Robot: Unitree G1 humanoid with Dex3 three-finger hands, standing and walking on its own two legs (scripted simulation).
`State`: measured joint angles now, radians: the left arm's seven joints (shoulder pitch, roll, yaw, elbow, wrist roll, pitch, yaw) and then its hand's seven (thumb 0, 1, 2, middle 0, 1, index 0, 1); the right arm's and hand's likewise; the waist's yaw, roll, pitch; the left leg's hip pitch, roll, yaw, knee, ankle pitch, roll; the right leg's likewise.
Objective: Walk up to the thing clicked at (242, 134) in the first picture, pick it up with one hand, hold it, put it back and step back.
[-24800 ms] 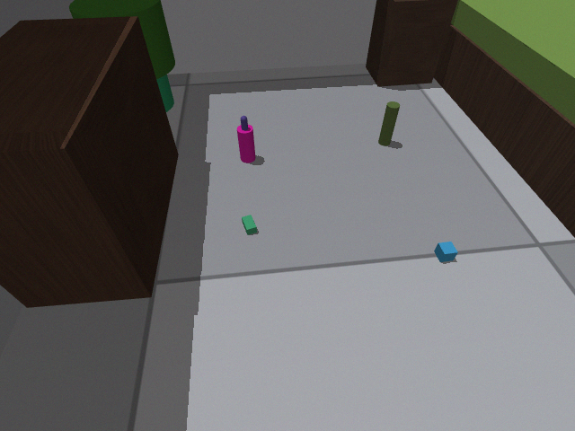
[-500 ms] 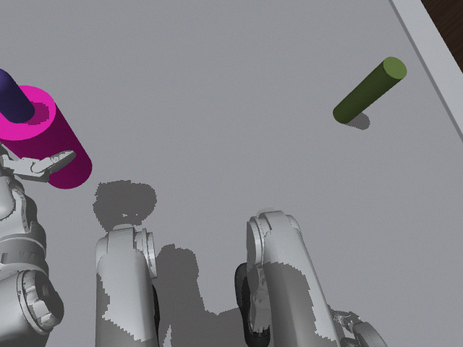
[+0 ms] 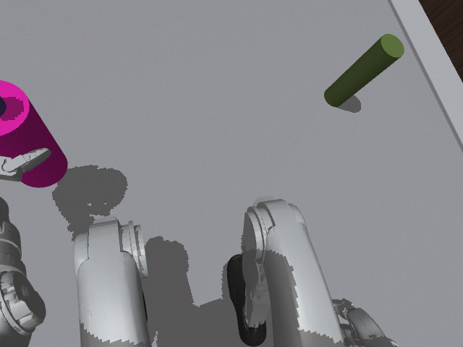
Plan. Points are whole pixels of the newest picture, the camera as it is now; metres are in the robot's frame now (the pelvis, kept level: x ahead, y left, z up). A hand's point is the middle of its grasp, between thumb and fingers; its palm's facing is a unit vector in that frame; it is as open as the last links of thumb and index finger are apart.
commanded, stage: crouch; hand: left
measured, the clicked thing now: (10, 131) +0.46 +0.29 -0.06
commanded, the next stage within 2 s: lower in 0.22 s
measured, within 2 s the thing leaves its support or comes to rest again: neither
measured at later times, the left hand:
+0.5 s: hand (10, 138) +0.46 +0.30 -0.10, palm faces +0.42 -0.91 -0.07, open 11.8 cm
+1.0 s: hand (21, 144) +0.47 +0.31 -0.14, palm faces +0.41 -0.91 -0.08, open 11.8 cm
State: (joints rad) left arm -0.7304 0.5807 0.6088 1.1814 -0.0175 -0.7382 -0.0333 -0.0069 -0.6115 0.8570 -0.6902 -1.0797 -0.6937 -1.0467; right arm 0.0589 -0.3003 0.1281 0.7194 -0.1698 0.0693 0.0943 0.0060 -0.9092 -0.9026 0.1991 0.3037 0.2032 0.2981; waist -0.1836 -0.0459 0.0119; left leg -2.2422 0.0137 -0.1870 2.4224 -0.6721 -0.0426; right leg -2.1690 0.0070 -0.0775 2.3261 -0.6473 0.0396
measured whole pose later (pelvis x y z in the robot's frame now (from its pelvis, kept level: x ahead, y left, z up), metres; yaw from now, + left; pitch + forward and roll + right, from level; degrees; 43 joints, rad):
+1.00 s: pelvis +0.00 +0.01 -0.03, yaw -4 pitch +21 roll -12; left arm -0.73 0.75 0.65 1.28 -0.01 -0.83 -0.01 -0.01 -0.61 0.88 -0.66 -1.12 -0.67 -1.09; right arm -0.03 -0.36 0.29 0.63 -0.26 0.07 0.13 0.00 -0.90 -0.90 0.20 0.30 0.20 0.30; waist -0.24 -0.13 0.18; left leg -2.27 0.00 -0.28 2.56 -0.69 -0.04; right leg -2.15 0.03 -0.14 2.40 -0.64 0.06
